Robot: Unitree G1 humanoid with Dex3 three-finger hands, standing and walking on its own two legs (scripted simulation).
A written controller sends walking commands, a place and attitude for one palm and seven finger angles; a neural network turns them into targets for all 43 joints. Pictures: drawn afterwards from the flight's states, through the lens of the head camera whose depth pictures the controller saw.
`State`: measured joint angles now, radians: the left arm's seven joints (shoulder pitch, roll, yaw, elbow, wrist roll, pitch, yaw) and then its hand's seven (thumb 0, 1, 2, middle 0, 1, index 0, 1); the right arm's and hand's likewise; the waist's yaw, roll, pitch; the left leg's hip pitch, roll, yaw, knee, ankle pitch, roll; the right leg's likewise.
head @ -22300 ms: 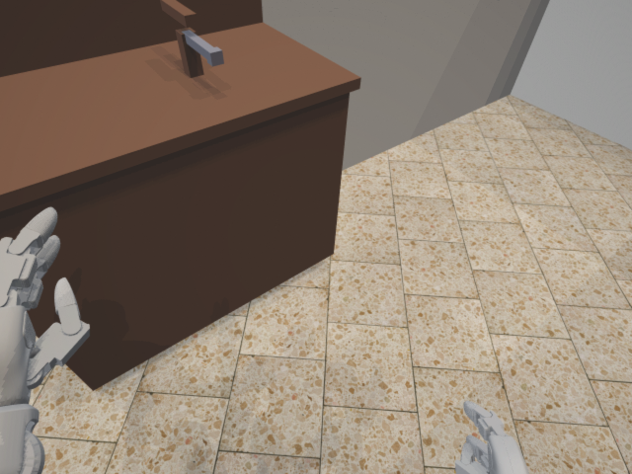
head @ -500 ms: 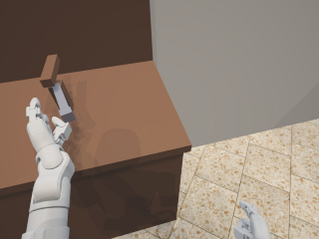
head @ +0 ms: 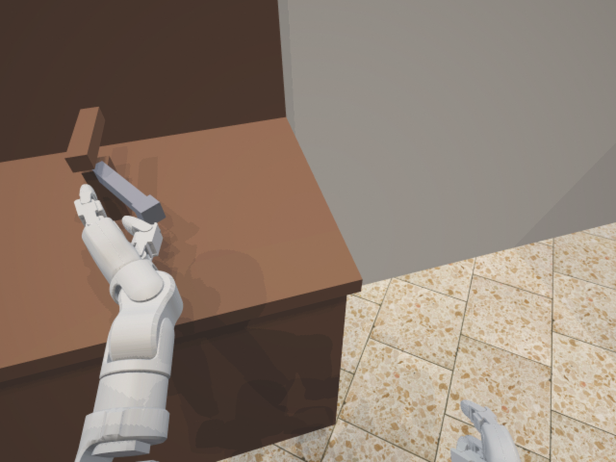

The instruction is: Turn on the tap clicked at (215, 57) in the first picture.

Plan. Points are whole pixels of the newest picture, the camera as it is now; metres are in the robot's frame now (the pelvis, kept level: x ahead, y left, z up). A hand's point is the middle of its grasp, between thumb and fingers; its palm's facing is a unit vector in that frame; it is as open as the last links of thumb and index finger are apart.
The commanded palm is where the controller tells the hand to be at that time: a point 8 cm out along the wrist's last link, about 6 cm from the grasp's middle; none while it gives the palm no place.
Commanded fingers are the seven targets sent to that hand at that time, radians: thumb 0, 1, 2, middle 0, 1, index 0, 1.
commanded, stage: push the lever round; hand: left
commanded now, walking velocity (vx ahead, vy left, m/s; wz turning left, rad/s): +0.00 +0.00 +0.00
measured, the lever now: (149, 211) +0.38 +0.26 +0.14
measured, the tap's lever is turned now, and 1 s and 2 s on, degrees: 33 57 80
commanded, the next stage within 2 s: lift the hand up off the lever in 1.50 s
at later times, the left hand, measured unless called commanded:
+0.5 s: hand (179, 215) +0.38 +0.22 +0.13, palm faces +0.80 -0.60 -0.06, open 7.7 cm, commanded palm +0.34 +0.23 +0.14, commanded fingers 0.00 0.90 0.90 -0.15 -0.15 -0.15 -0.15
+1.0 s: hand (196, 200) +0.41 +0.20 +0.14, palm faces +0.83 -0.55 -0.10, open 7.6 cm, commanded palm +0.37 +0.22 +0.14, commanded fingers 0.00 0.90 0.90 -0.15 -0.15 -0.15 -0.15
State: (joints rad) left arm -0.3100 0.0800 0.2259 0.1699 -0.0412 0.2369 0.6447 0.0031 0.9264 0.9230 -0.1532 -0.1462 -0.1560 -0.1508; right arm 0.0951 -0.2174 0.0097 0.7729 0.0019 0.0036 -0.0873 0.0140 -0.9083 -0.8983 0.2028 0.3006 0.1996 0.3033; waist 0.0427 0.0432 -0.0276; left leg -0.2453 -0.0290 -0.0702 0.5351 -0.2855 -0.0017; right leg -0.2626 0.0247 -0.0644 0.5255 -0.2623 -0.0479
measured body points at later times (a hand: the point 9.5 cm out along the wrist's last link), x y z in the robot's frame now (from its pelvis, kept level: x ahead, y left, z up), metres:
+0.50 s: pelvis +0.01 +0.00 +0.00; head +0.01 -0.02 +0.45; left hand +0.34 +0.24 +0.14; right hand +0.20 -0.23 -0.11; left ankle +0.00 +0.12 -0.73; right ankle +0.01 -0.09 -0.73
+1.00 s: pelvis +0.01 -0.01 +0.00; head +0.01 -0.03 +0.45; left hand +0.37 +0.23 +0.14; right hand +0.16 -0.24 -0.13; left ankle +0.00 +0.12 -0.73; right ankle +0.01 -0.09 -0.73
